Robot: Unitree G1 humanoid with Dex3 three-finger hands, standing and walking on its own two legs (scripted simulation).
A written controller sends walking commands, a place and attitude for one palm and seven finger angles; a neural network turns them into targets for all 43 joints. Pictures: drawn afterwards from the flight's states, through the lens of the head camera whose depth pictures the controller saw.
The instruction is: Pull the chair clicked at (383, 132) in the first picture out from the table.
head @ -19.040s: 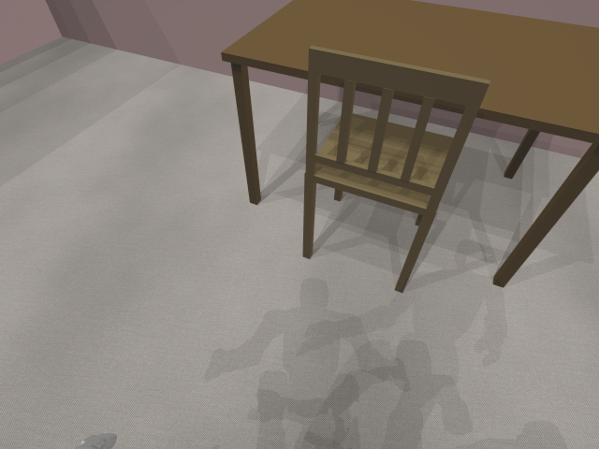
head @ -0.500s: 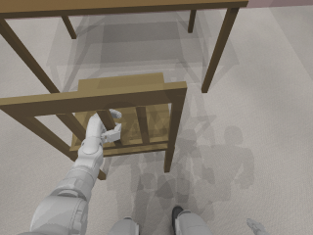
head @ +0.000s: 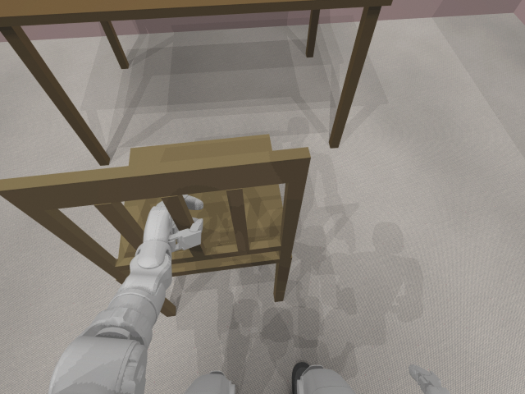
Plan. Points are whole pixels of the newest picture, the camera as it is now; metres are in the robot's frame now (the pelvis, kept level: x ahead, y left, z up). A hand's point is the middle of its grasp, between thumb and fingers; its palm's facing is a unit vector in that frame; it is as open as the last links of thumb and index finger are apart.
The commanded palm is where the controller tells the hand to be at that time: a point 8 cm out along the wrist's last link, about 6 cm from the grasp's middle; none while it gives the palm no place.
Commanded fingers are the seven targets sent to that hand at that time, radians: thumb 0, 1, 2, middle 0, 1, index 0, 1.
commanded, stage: stop walking, hand still on the chair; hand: left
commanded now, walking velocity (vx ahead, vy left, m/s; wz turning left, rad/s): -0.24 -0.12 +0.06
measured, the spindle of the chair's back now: (187, 227) +0.40 +0.14 -0.08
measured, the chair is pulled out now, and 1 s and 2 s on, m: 0.53 0.69 0.69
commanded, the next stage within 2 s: open the thumb and straighten the fingers in 1.00 s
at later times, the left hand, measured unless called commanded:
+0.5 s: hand (188, 312) +0.24 +0.12 -0.05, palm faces +0.02 -0.99 -0.16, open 5.8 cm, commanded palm +0.22 +0.17 -0.04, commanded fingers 0.00 0.90 0.90 -0.50 -1.45 -0.50 -1.45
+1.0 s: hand (186, 327) +0.22 +0.12 -0.05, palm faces -0.02 -0.99 -0.15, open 5.7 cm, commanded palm +0.20 +0.17 -0.04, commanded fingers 0.00 0.90 0.90 -0.50 -1.45 -0.50 -1.45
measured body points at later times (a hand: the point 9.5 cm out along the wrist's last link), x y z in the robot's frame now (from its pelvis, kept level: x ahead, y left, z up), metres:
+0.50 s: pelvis -0.06 -0.01 +0.01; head -0.02 -0.03 +0.46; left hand +0.23 +0.17 -0.04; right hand +0.04 -0.26 -0.12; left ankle -0.02 +0.13 -0.73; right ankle -0.04 -0.13 -0.73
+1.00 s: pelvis -0.04 +0.00 +0.01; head -0.02 +0.00 +0.46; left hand +0.21 +0.17 -0.04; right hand +0.10 -0.23 -0.10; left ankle -0.02 +0.13 -0.73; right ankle -0.04 -0.13 -0.73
